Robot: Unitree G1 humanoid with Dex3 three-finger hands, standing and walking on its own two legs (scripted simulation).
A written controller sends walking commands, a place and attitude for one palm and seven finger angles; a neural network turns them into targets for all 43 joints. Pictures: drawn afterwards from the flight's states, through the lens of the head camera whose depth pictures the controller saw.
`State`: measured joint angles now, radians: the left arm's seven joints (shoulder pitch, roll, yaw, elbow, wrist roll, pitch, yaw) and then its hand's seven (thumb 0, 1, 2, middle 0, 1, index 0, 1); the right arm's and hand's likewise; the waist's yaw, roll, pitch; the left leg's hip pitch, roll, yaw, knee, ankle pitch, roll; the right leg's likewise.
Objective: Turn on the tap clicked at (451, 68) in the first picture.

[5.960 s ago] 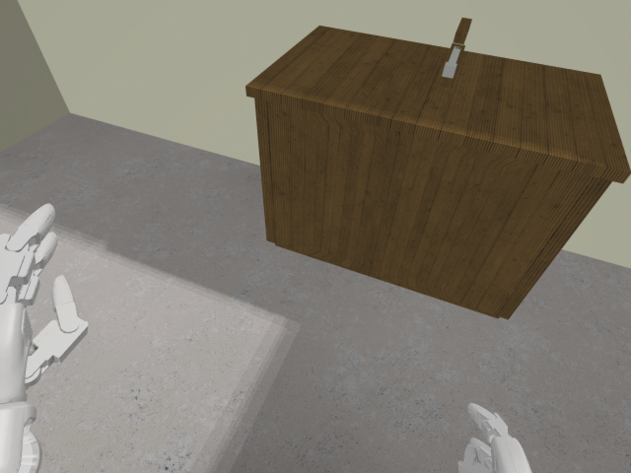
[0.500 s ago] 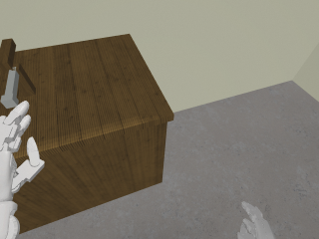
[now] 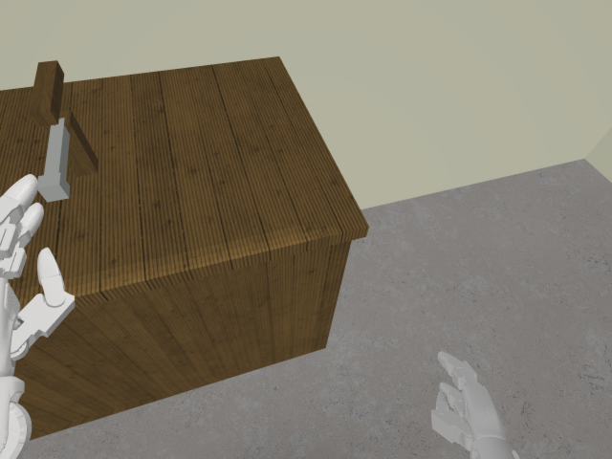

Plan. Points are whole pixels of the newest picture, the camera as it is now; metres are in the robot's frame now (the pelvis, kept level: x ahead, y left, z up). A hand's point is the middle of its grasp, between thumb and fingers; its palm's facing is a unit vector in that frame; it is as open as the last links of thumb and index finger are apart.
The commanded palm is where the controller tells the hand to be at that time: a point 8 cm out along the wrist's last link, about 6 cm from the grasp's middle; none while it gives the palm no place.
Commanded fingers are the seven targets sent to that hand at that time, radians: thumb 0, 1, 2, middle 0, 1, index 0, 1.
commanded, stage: come to a stop and stand still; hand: left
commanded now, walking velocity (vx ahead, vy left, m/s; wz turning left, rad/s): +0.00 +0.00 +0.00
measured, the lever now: (53, 187) +0.41 +0.40 +0.08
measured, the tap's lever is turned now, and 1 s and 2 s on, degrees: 0 0 0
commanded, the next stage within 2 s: look again from close up in 0.10 s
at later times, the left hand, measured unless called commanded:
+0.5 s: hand (60, 313) +0.21 +0.25 +0.15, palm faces +0.39 -0.83 -0.38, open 7.4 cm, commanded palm +0.15 +0.28 +0.17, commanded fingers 0.00 0.90 0.90 -0.20 -0.30 -0.20 -0.30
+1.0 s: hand (79, 278) +0.24 +0.25 +0.15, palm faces +0.43 -0.82 -0.37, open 7.4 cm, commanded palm +0.18 +0.28 +0.17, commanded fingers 0.00 0.90 0.90 -0.20 -0.30 -0.20 -0.30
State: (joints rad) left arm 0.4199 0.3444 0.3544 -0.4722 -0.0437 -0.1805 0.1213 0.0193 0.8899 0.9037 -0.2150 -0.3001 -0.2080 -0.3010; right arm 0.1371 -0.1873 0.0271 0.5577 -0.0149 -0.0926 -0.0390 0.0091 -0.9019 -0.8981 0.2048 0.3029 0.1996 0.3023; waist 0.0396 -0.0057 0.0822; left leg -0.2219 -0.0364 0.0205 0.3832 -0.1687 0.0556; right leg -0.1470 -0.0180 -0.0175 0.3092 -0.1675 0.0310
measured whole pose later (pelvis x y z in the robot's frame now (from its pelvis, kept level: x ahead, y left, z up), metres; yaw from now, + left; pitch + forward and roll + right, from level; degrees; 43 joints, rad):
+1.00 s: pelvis +0.03 +0.00 -0.02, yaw +1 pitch +0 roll -1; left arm 0.44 0.35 0.37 -0.47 -0.06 -0.18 0.14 0.02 0.89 0.90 -0.21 -0.30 -0.21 -0.30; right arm 0.19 -0.22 -0.01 0.59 0.00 -0.08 -0.05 0.01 -0.90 -0.90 0.20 0.30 0.20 0.30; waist 0.00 0.01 0.03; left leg -0.27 -0.06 0.02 0.62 -0.34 0.07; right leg -0.22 -0.04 -0.03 0.60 -0.36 0.01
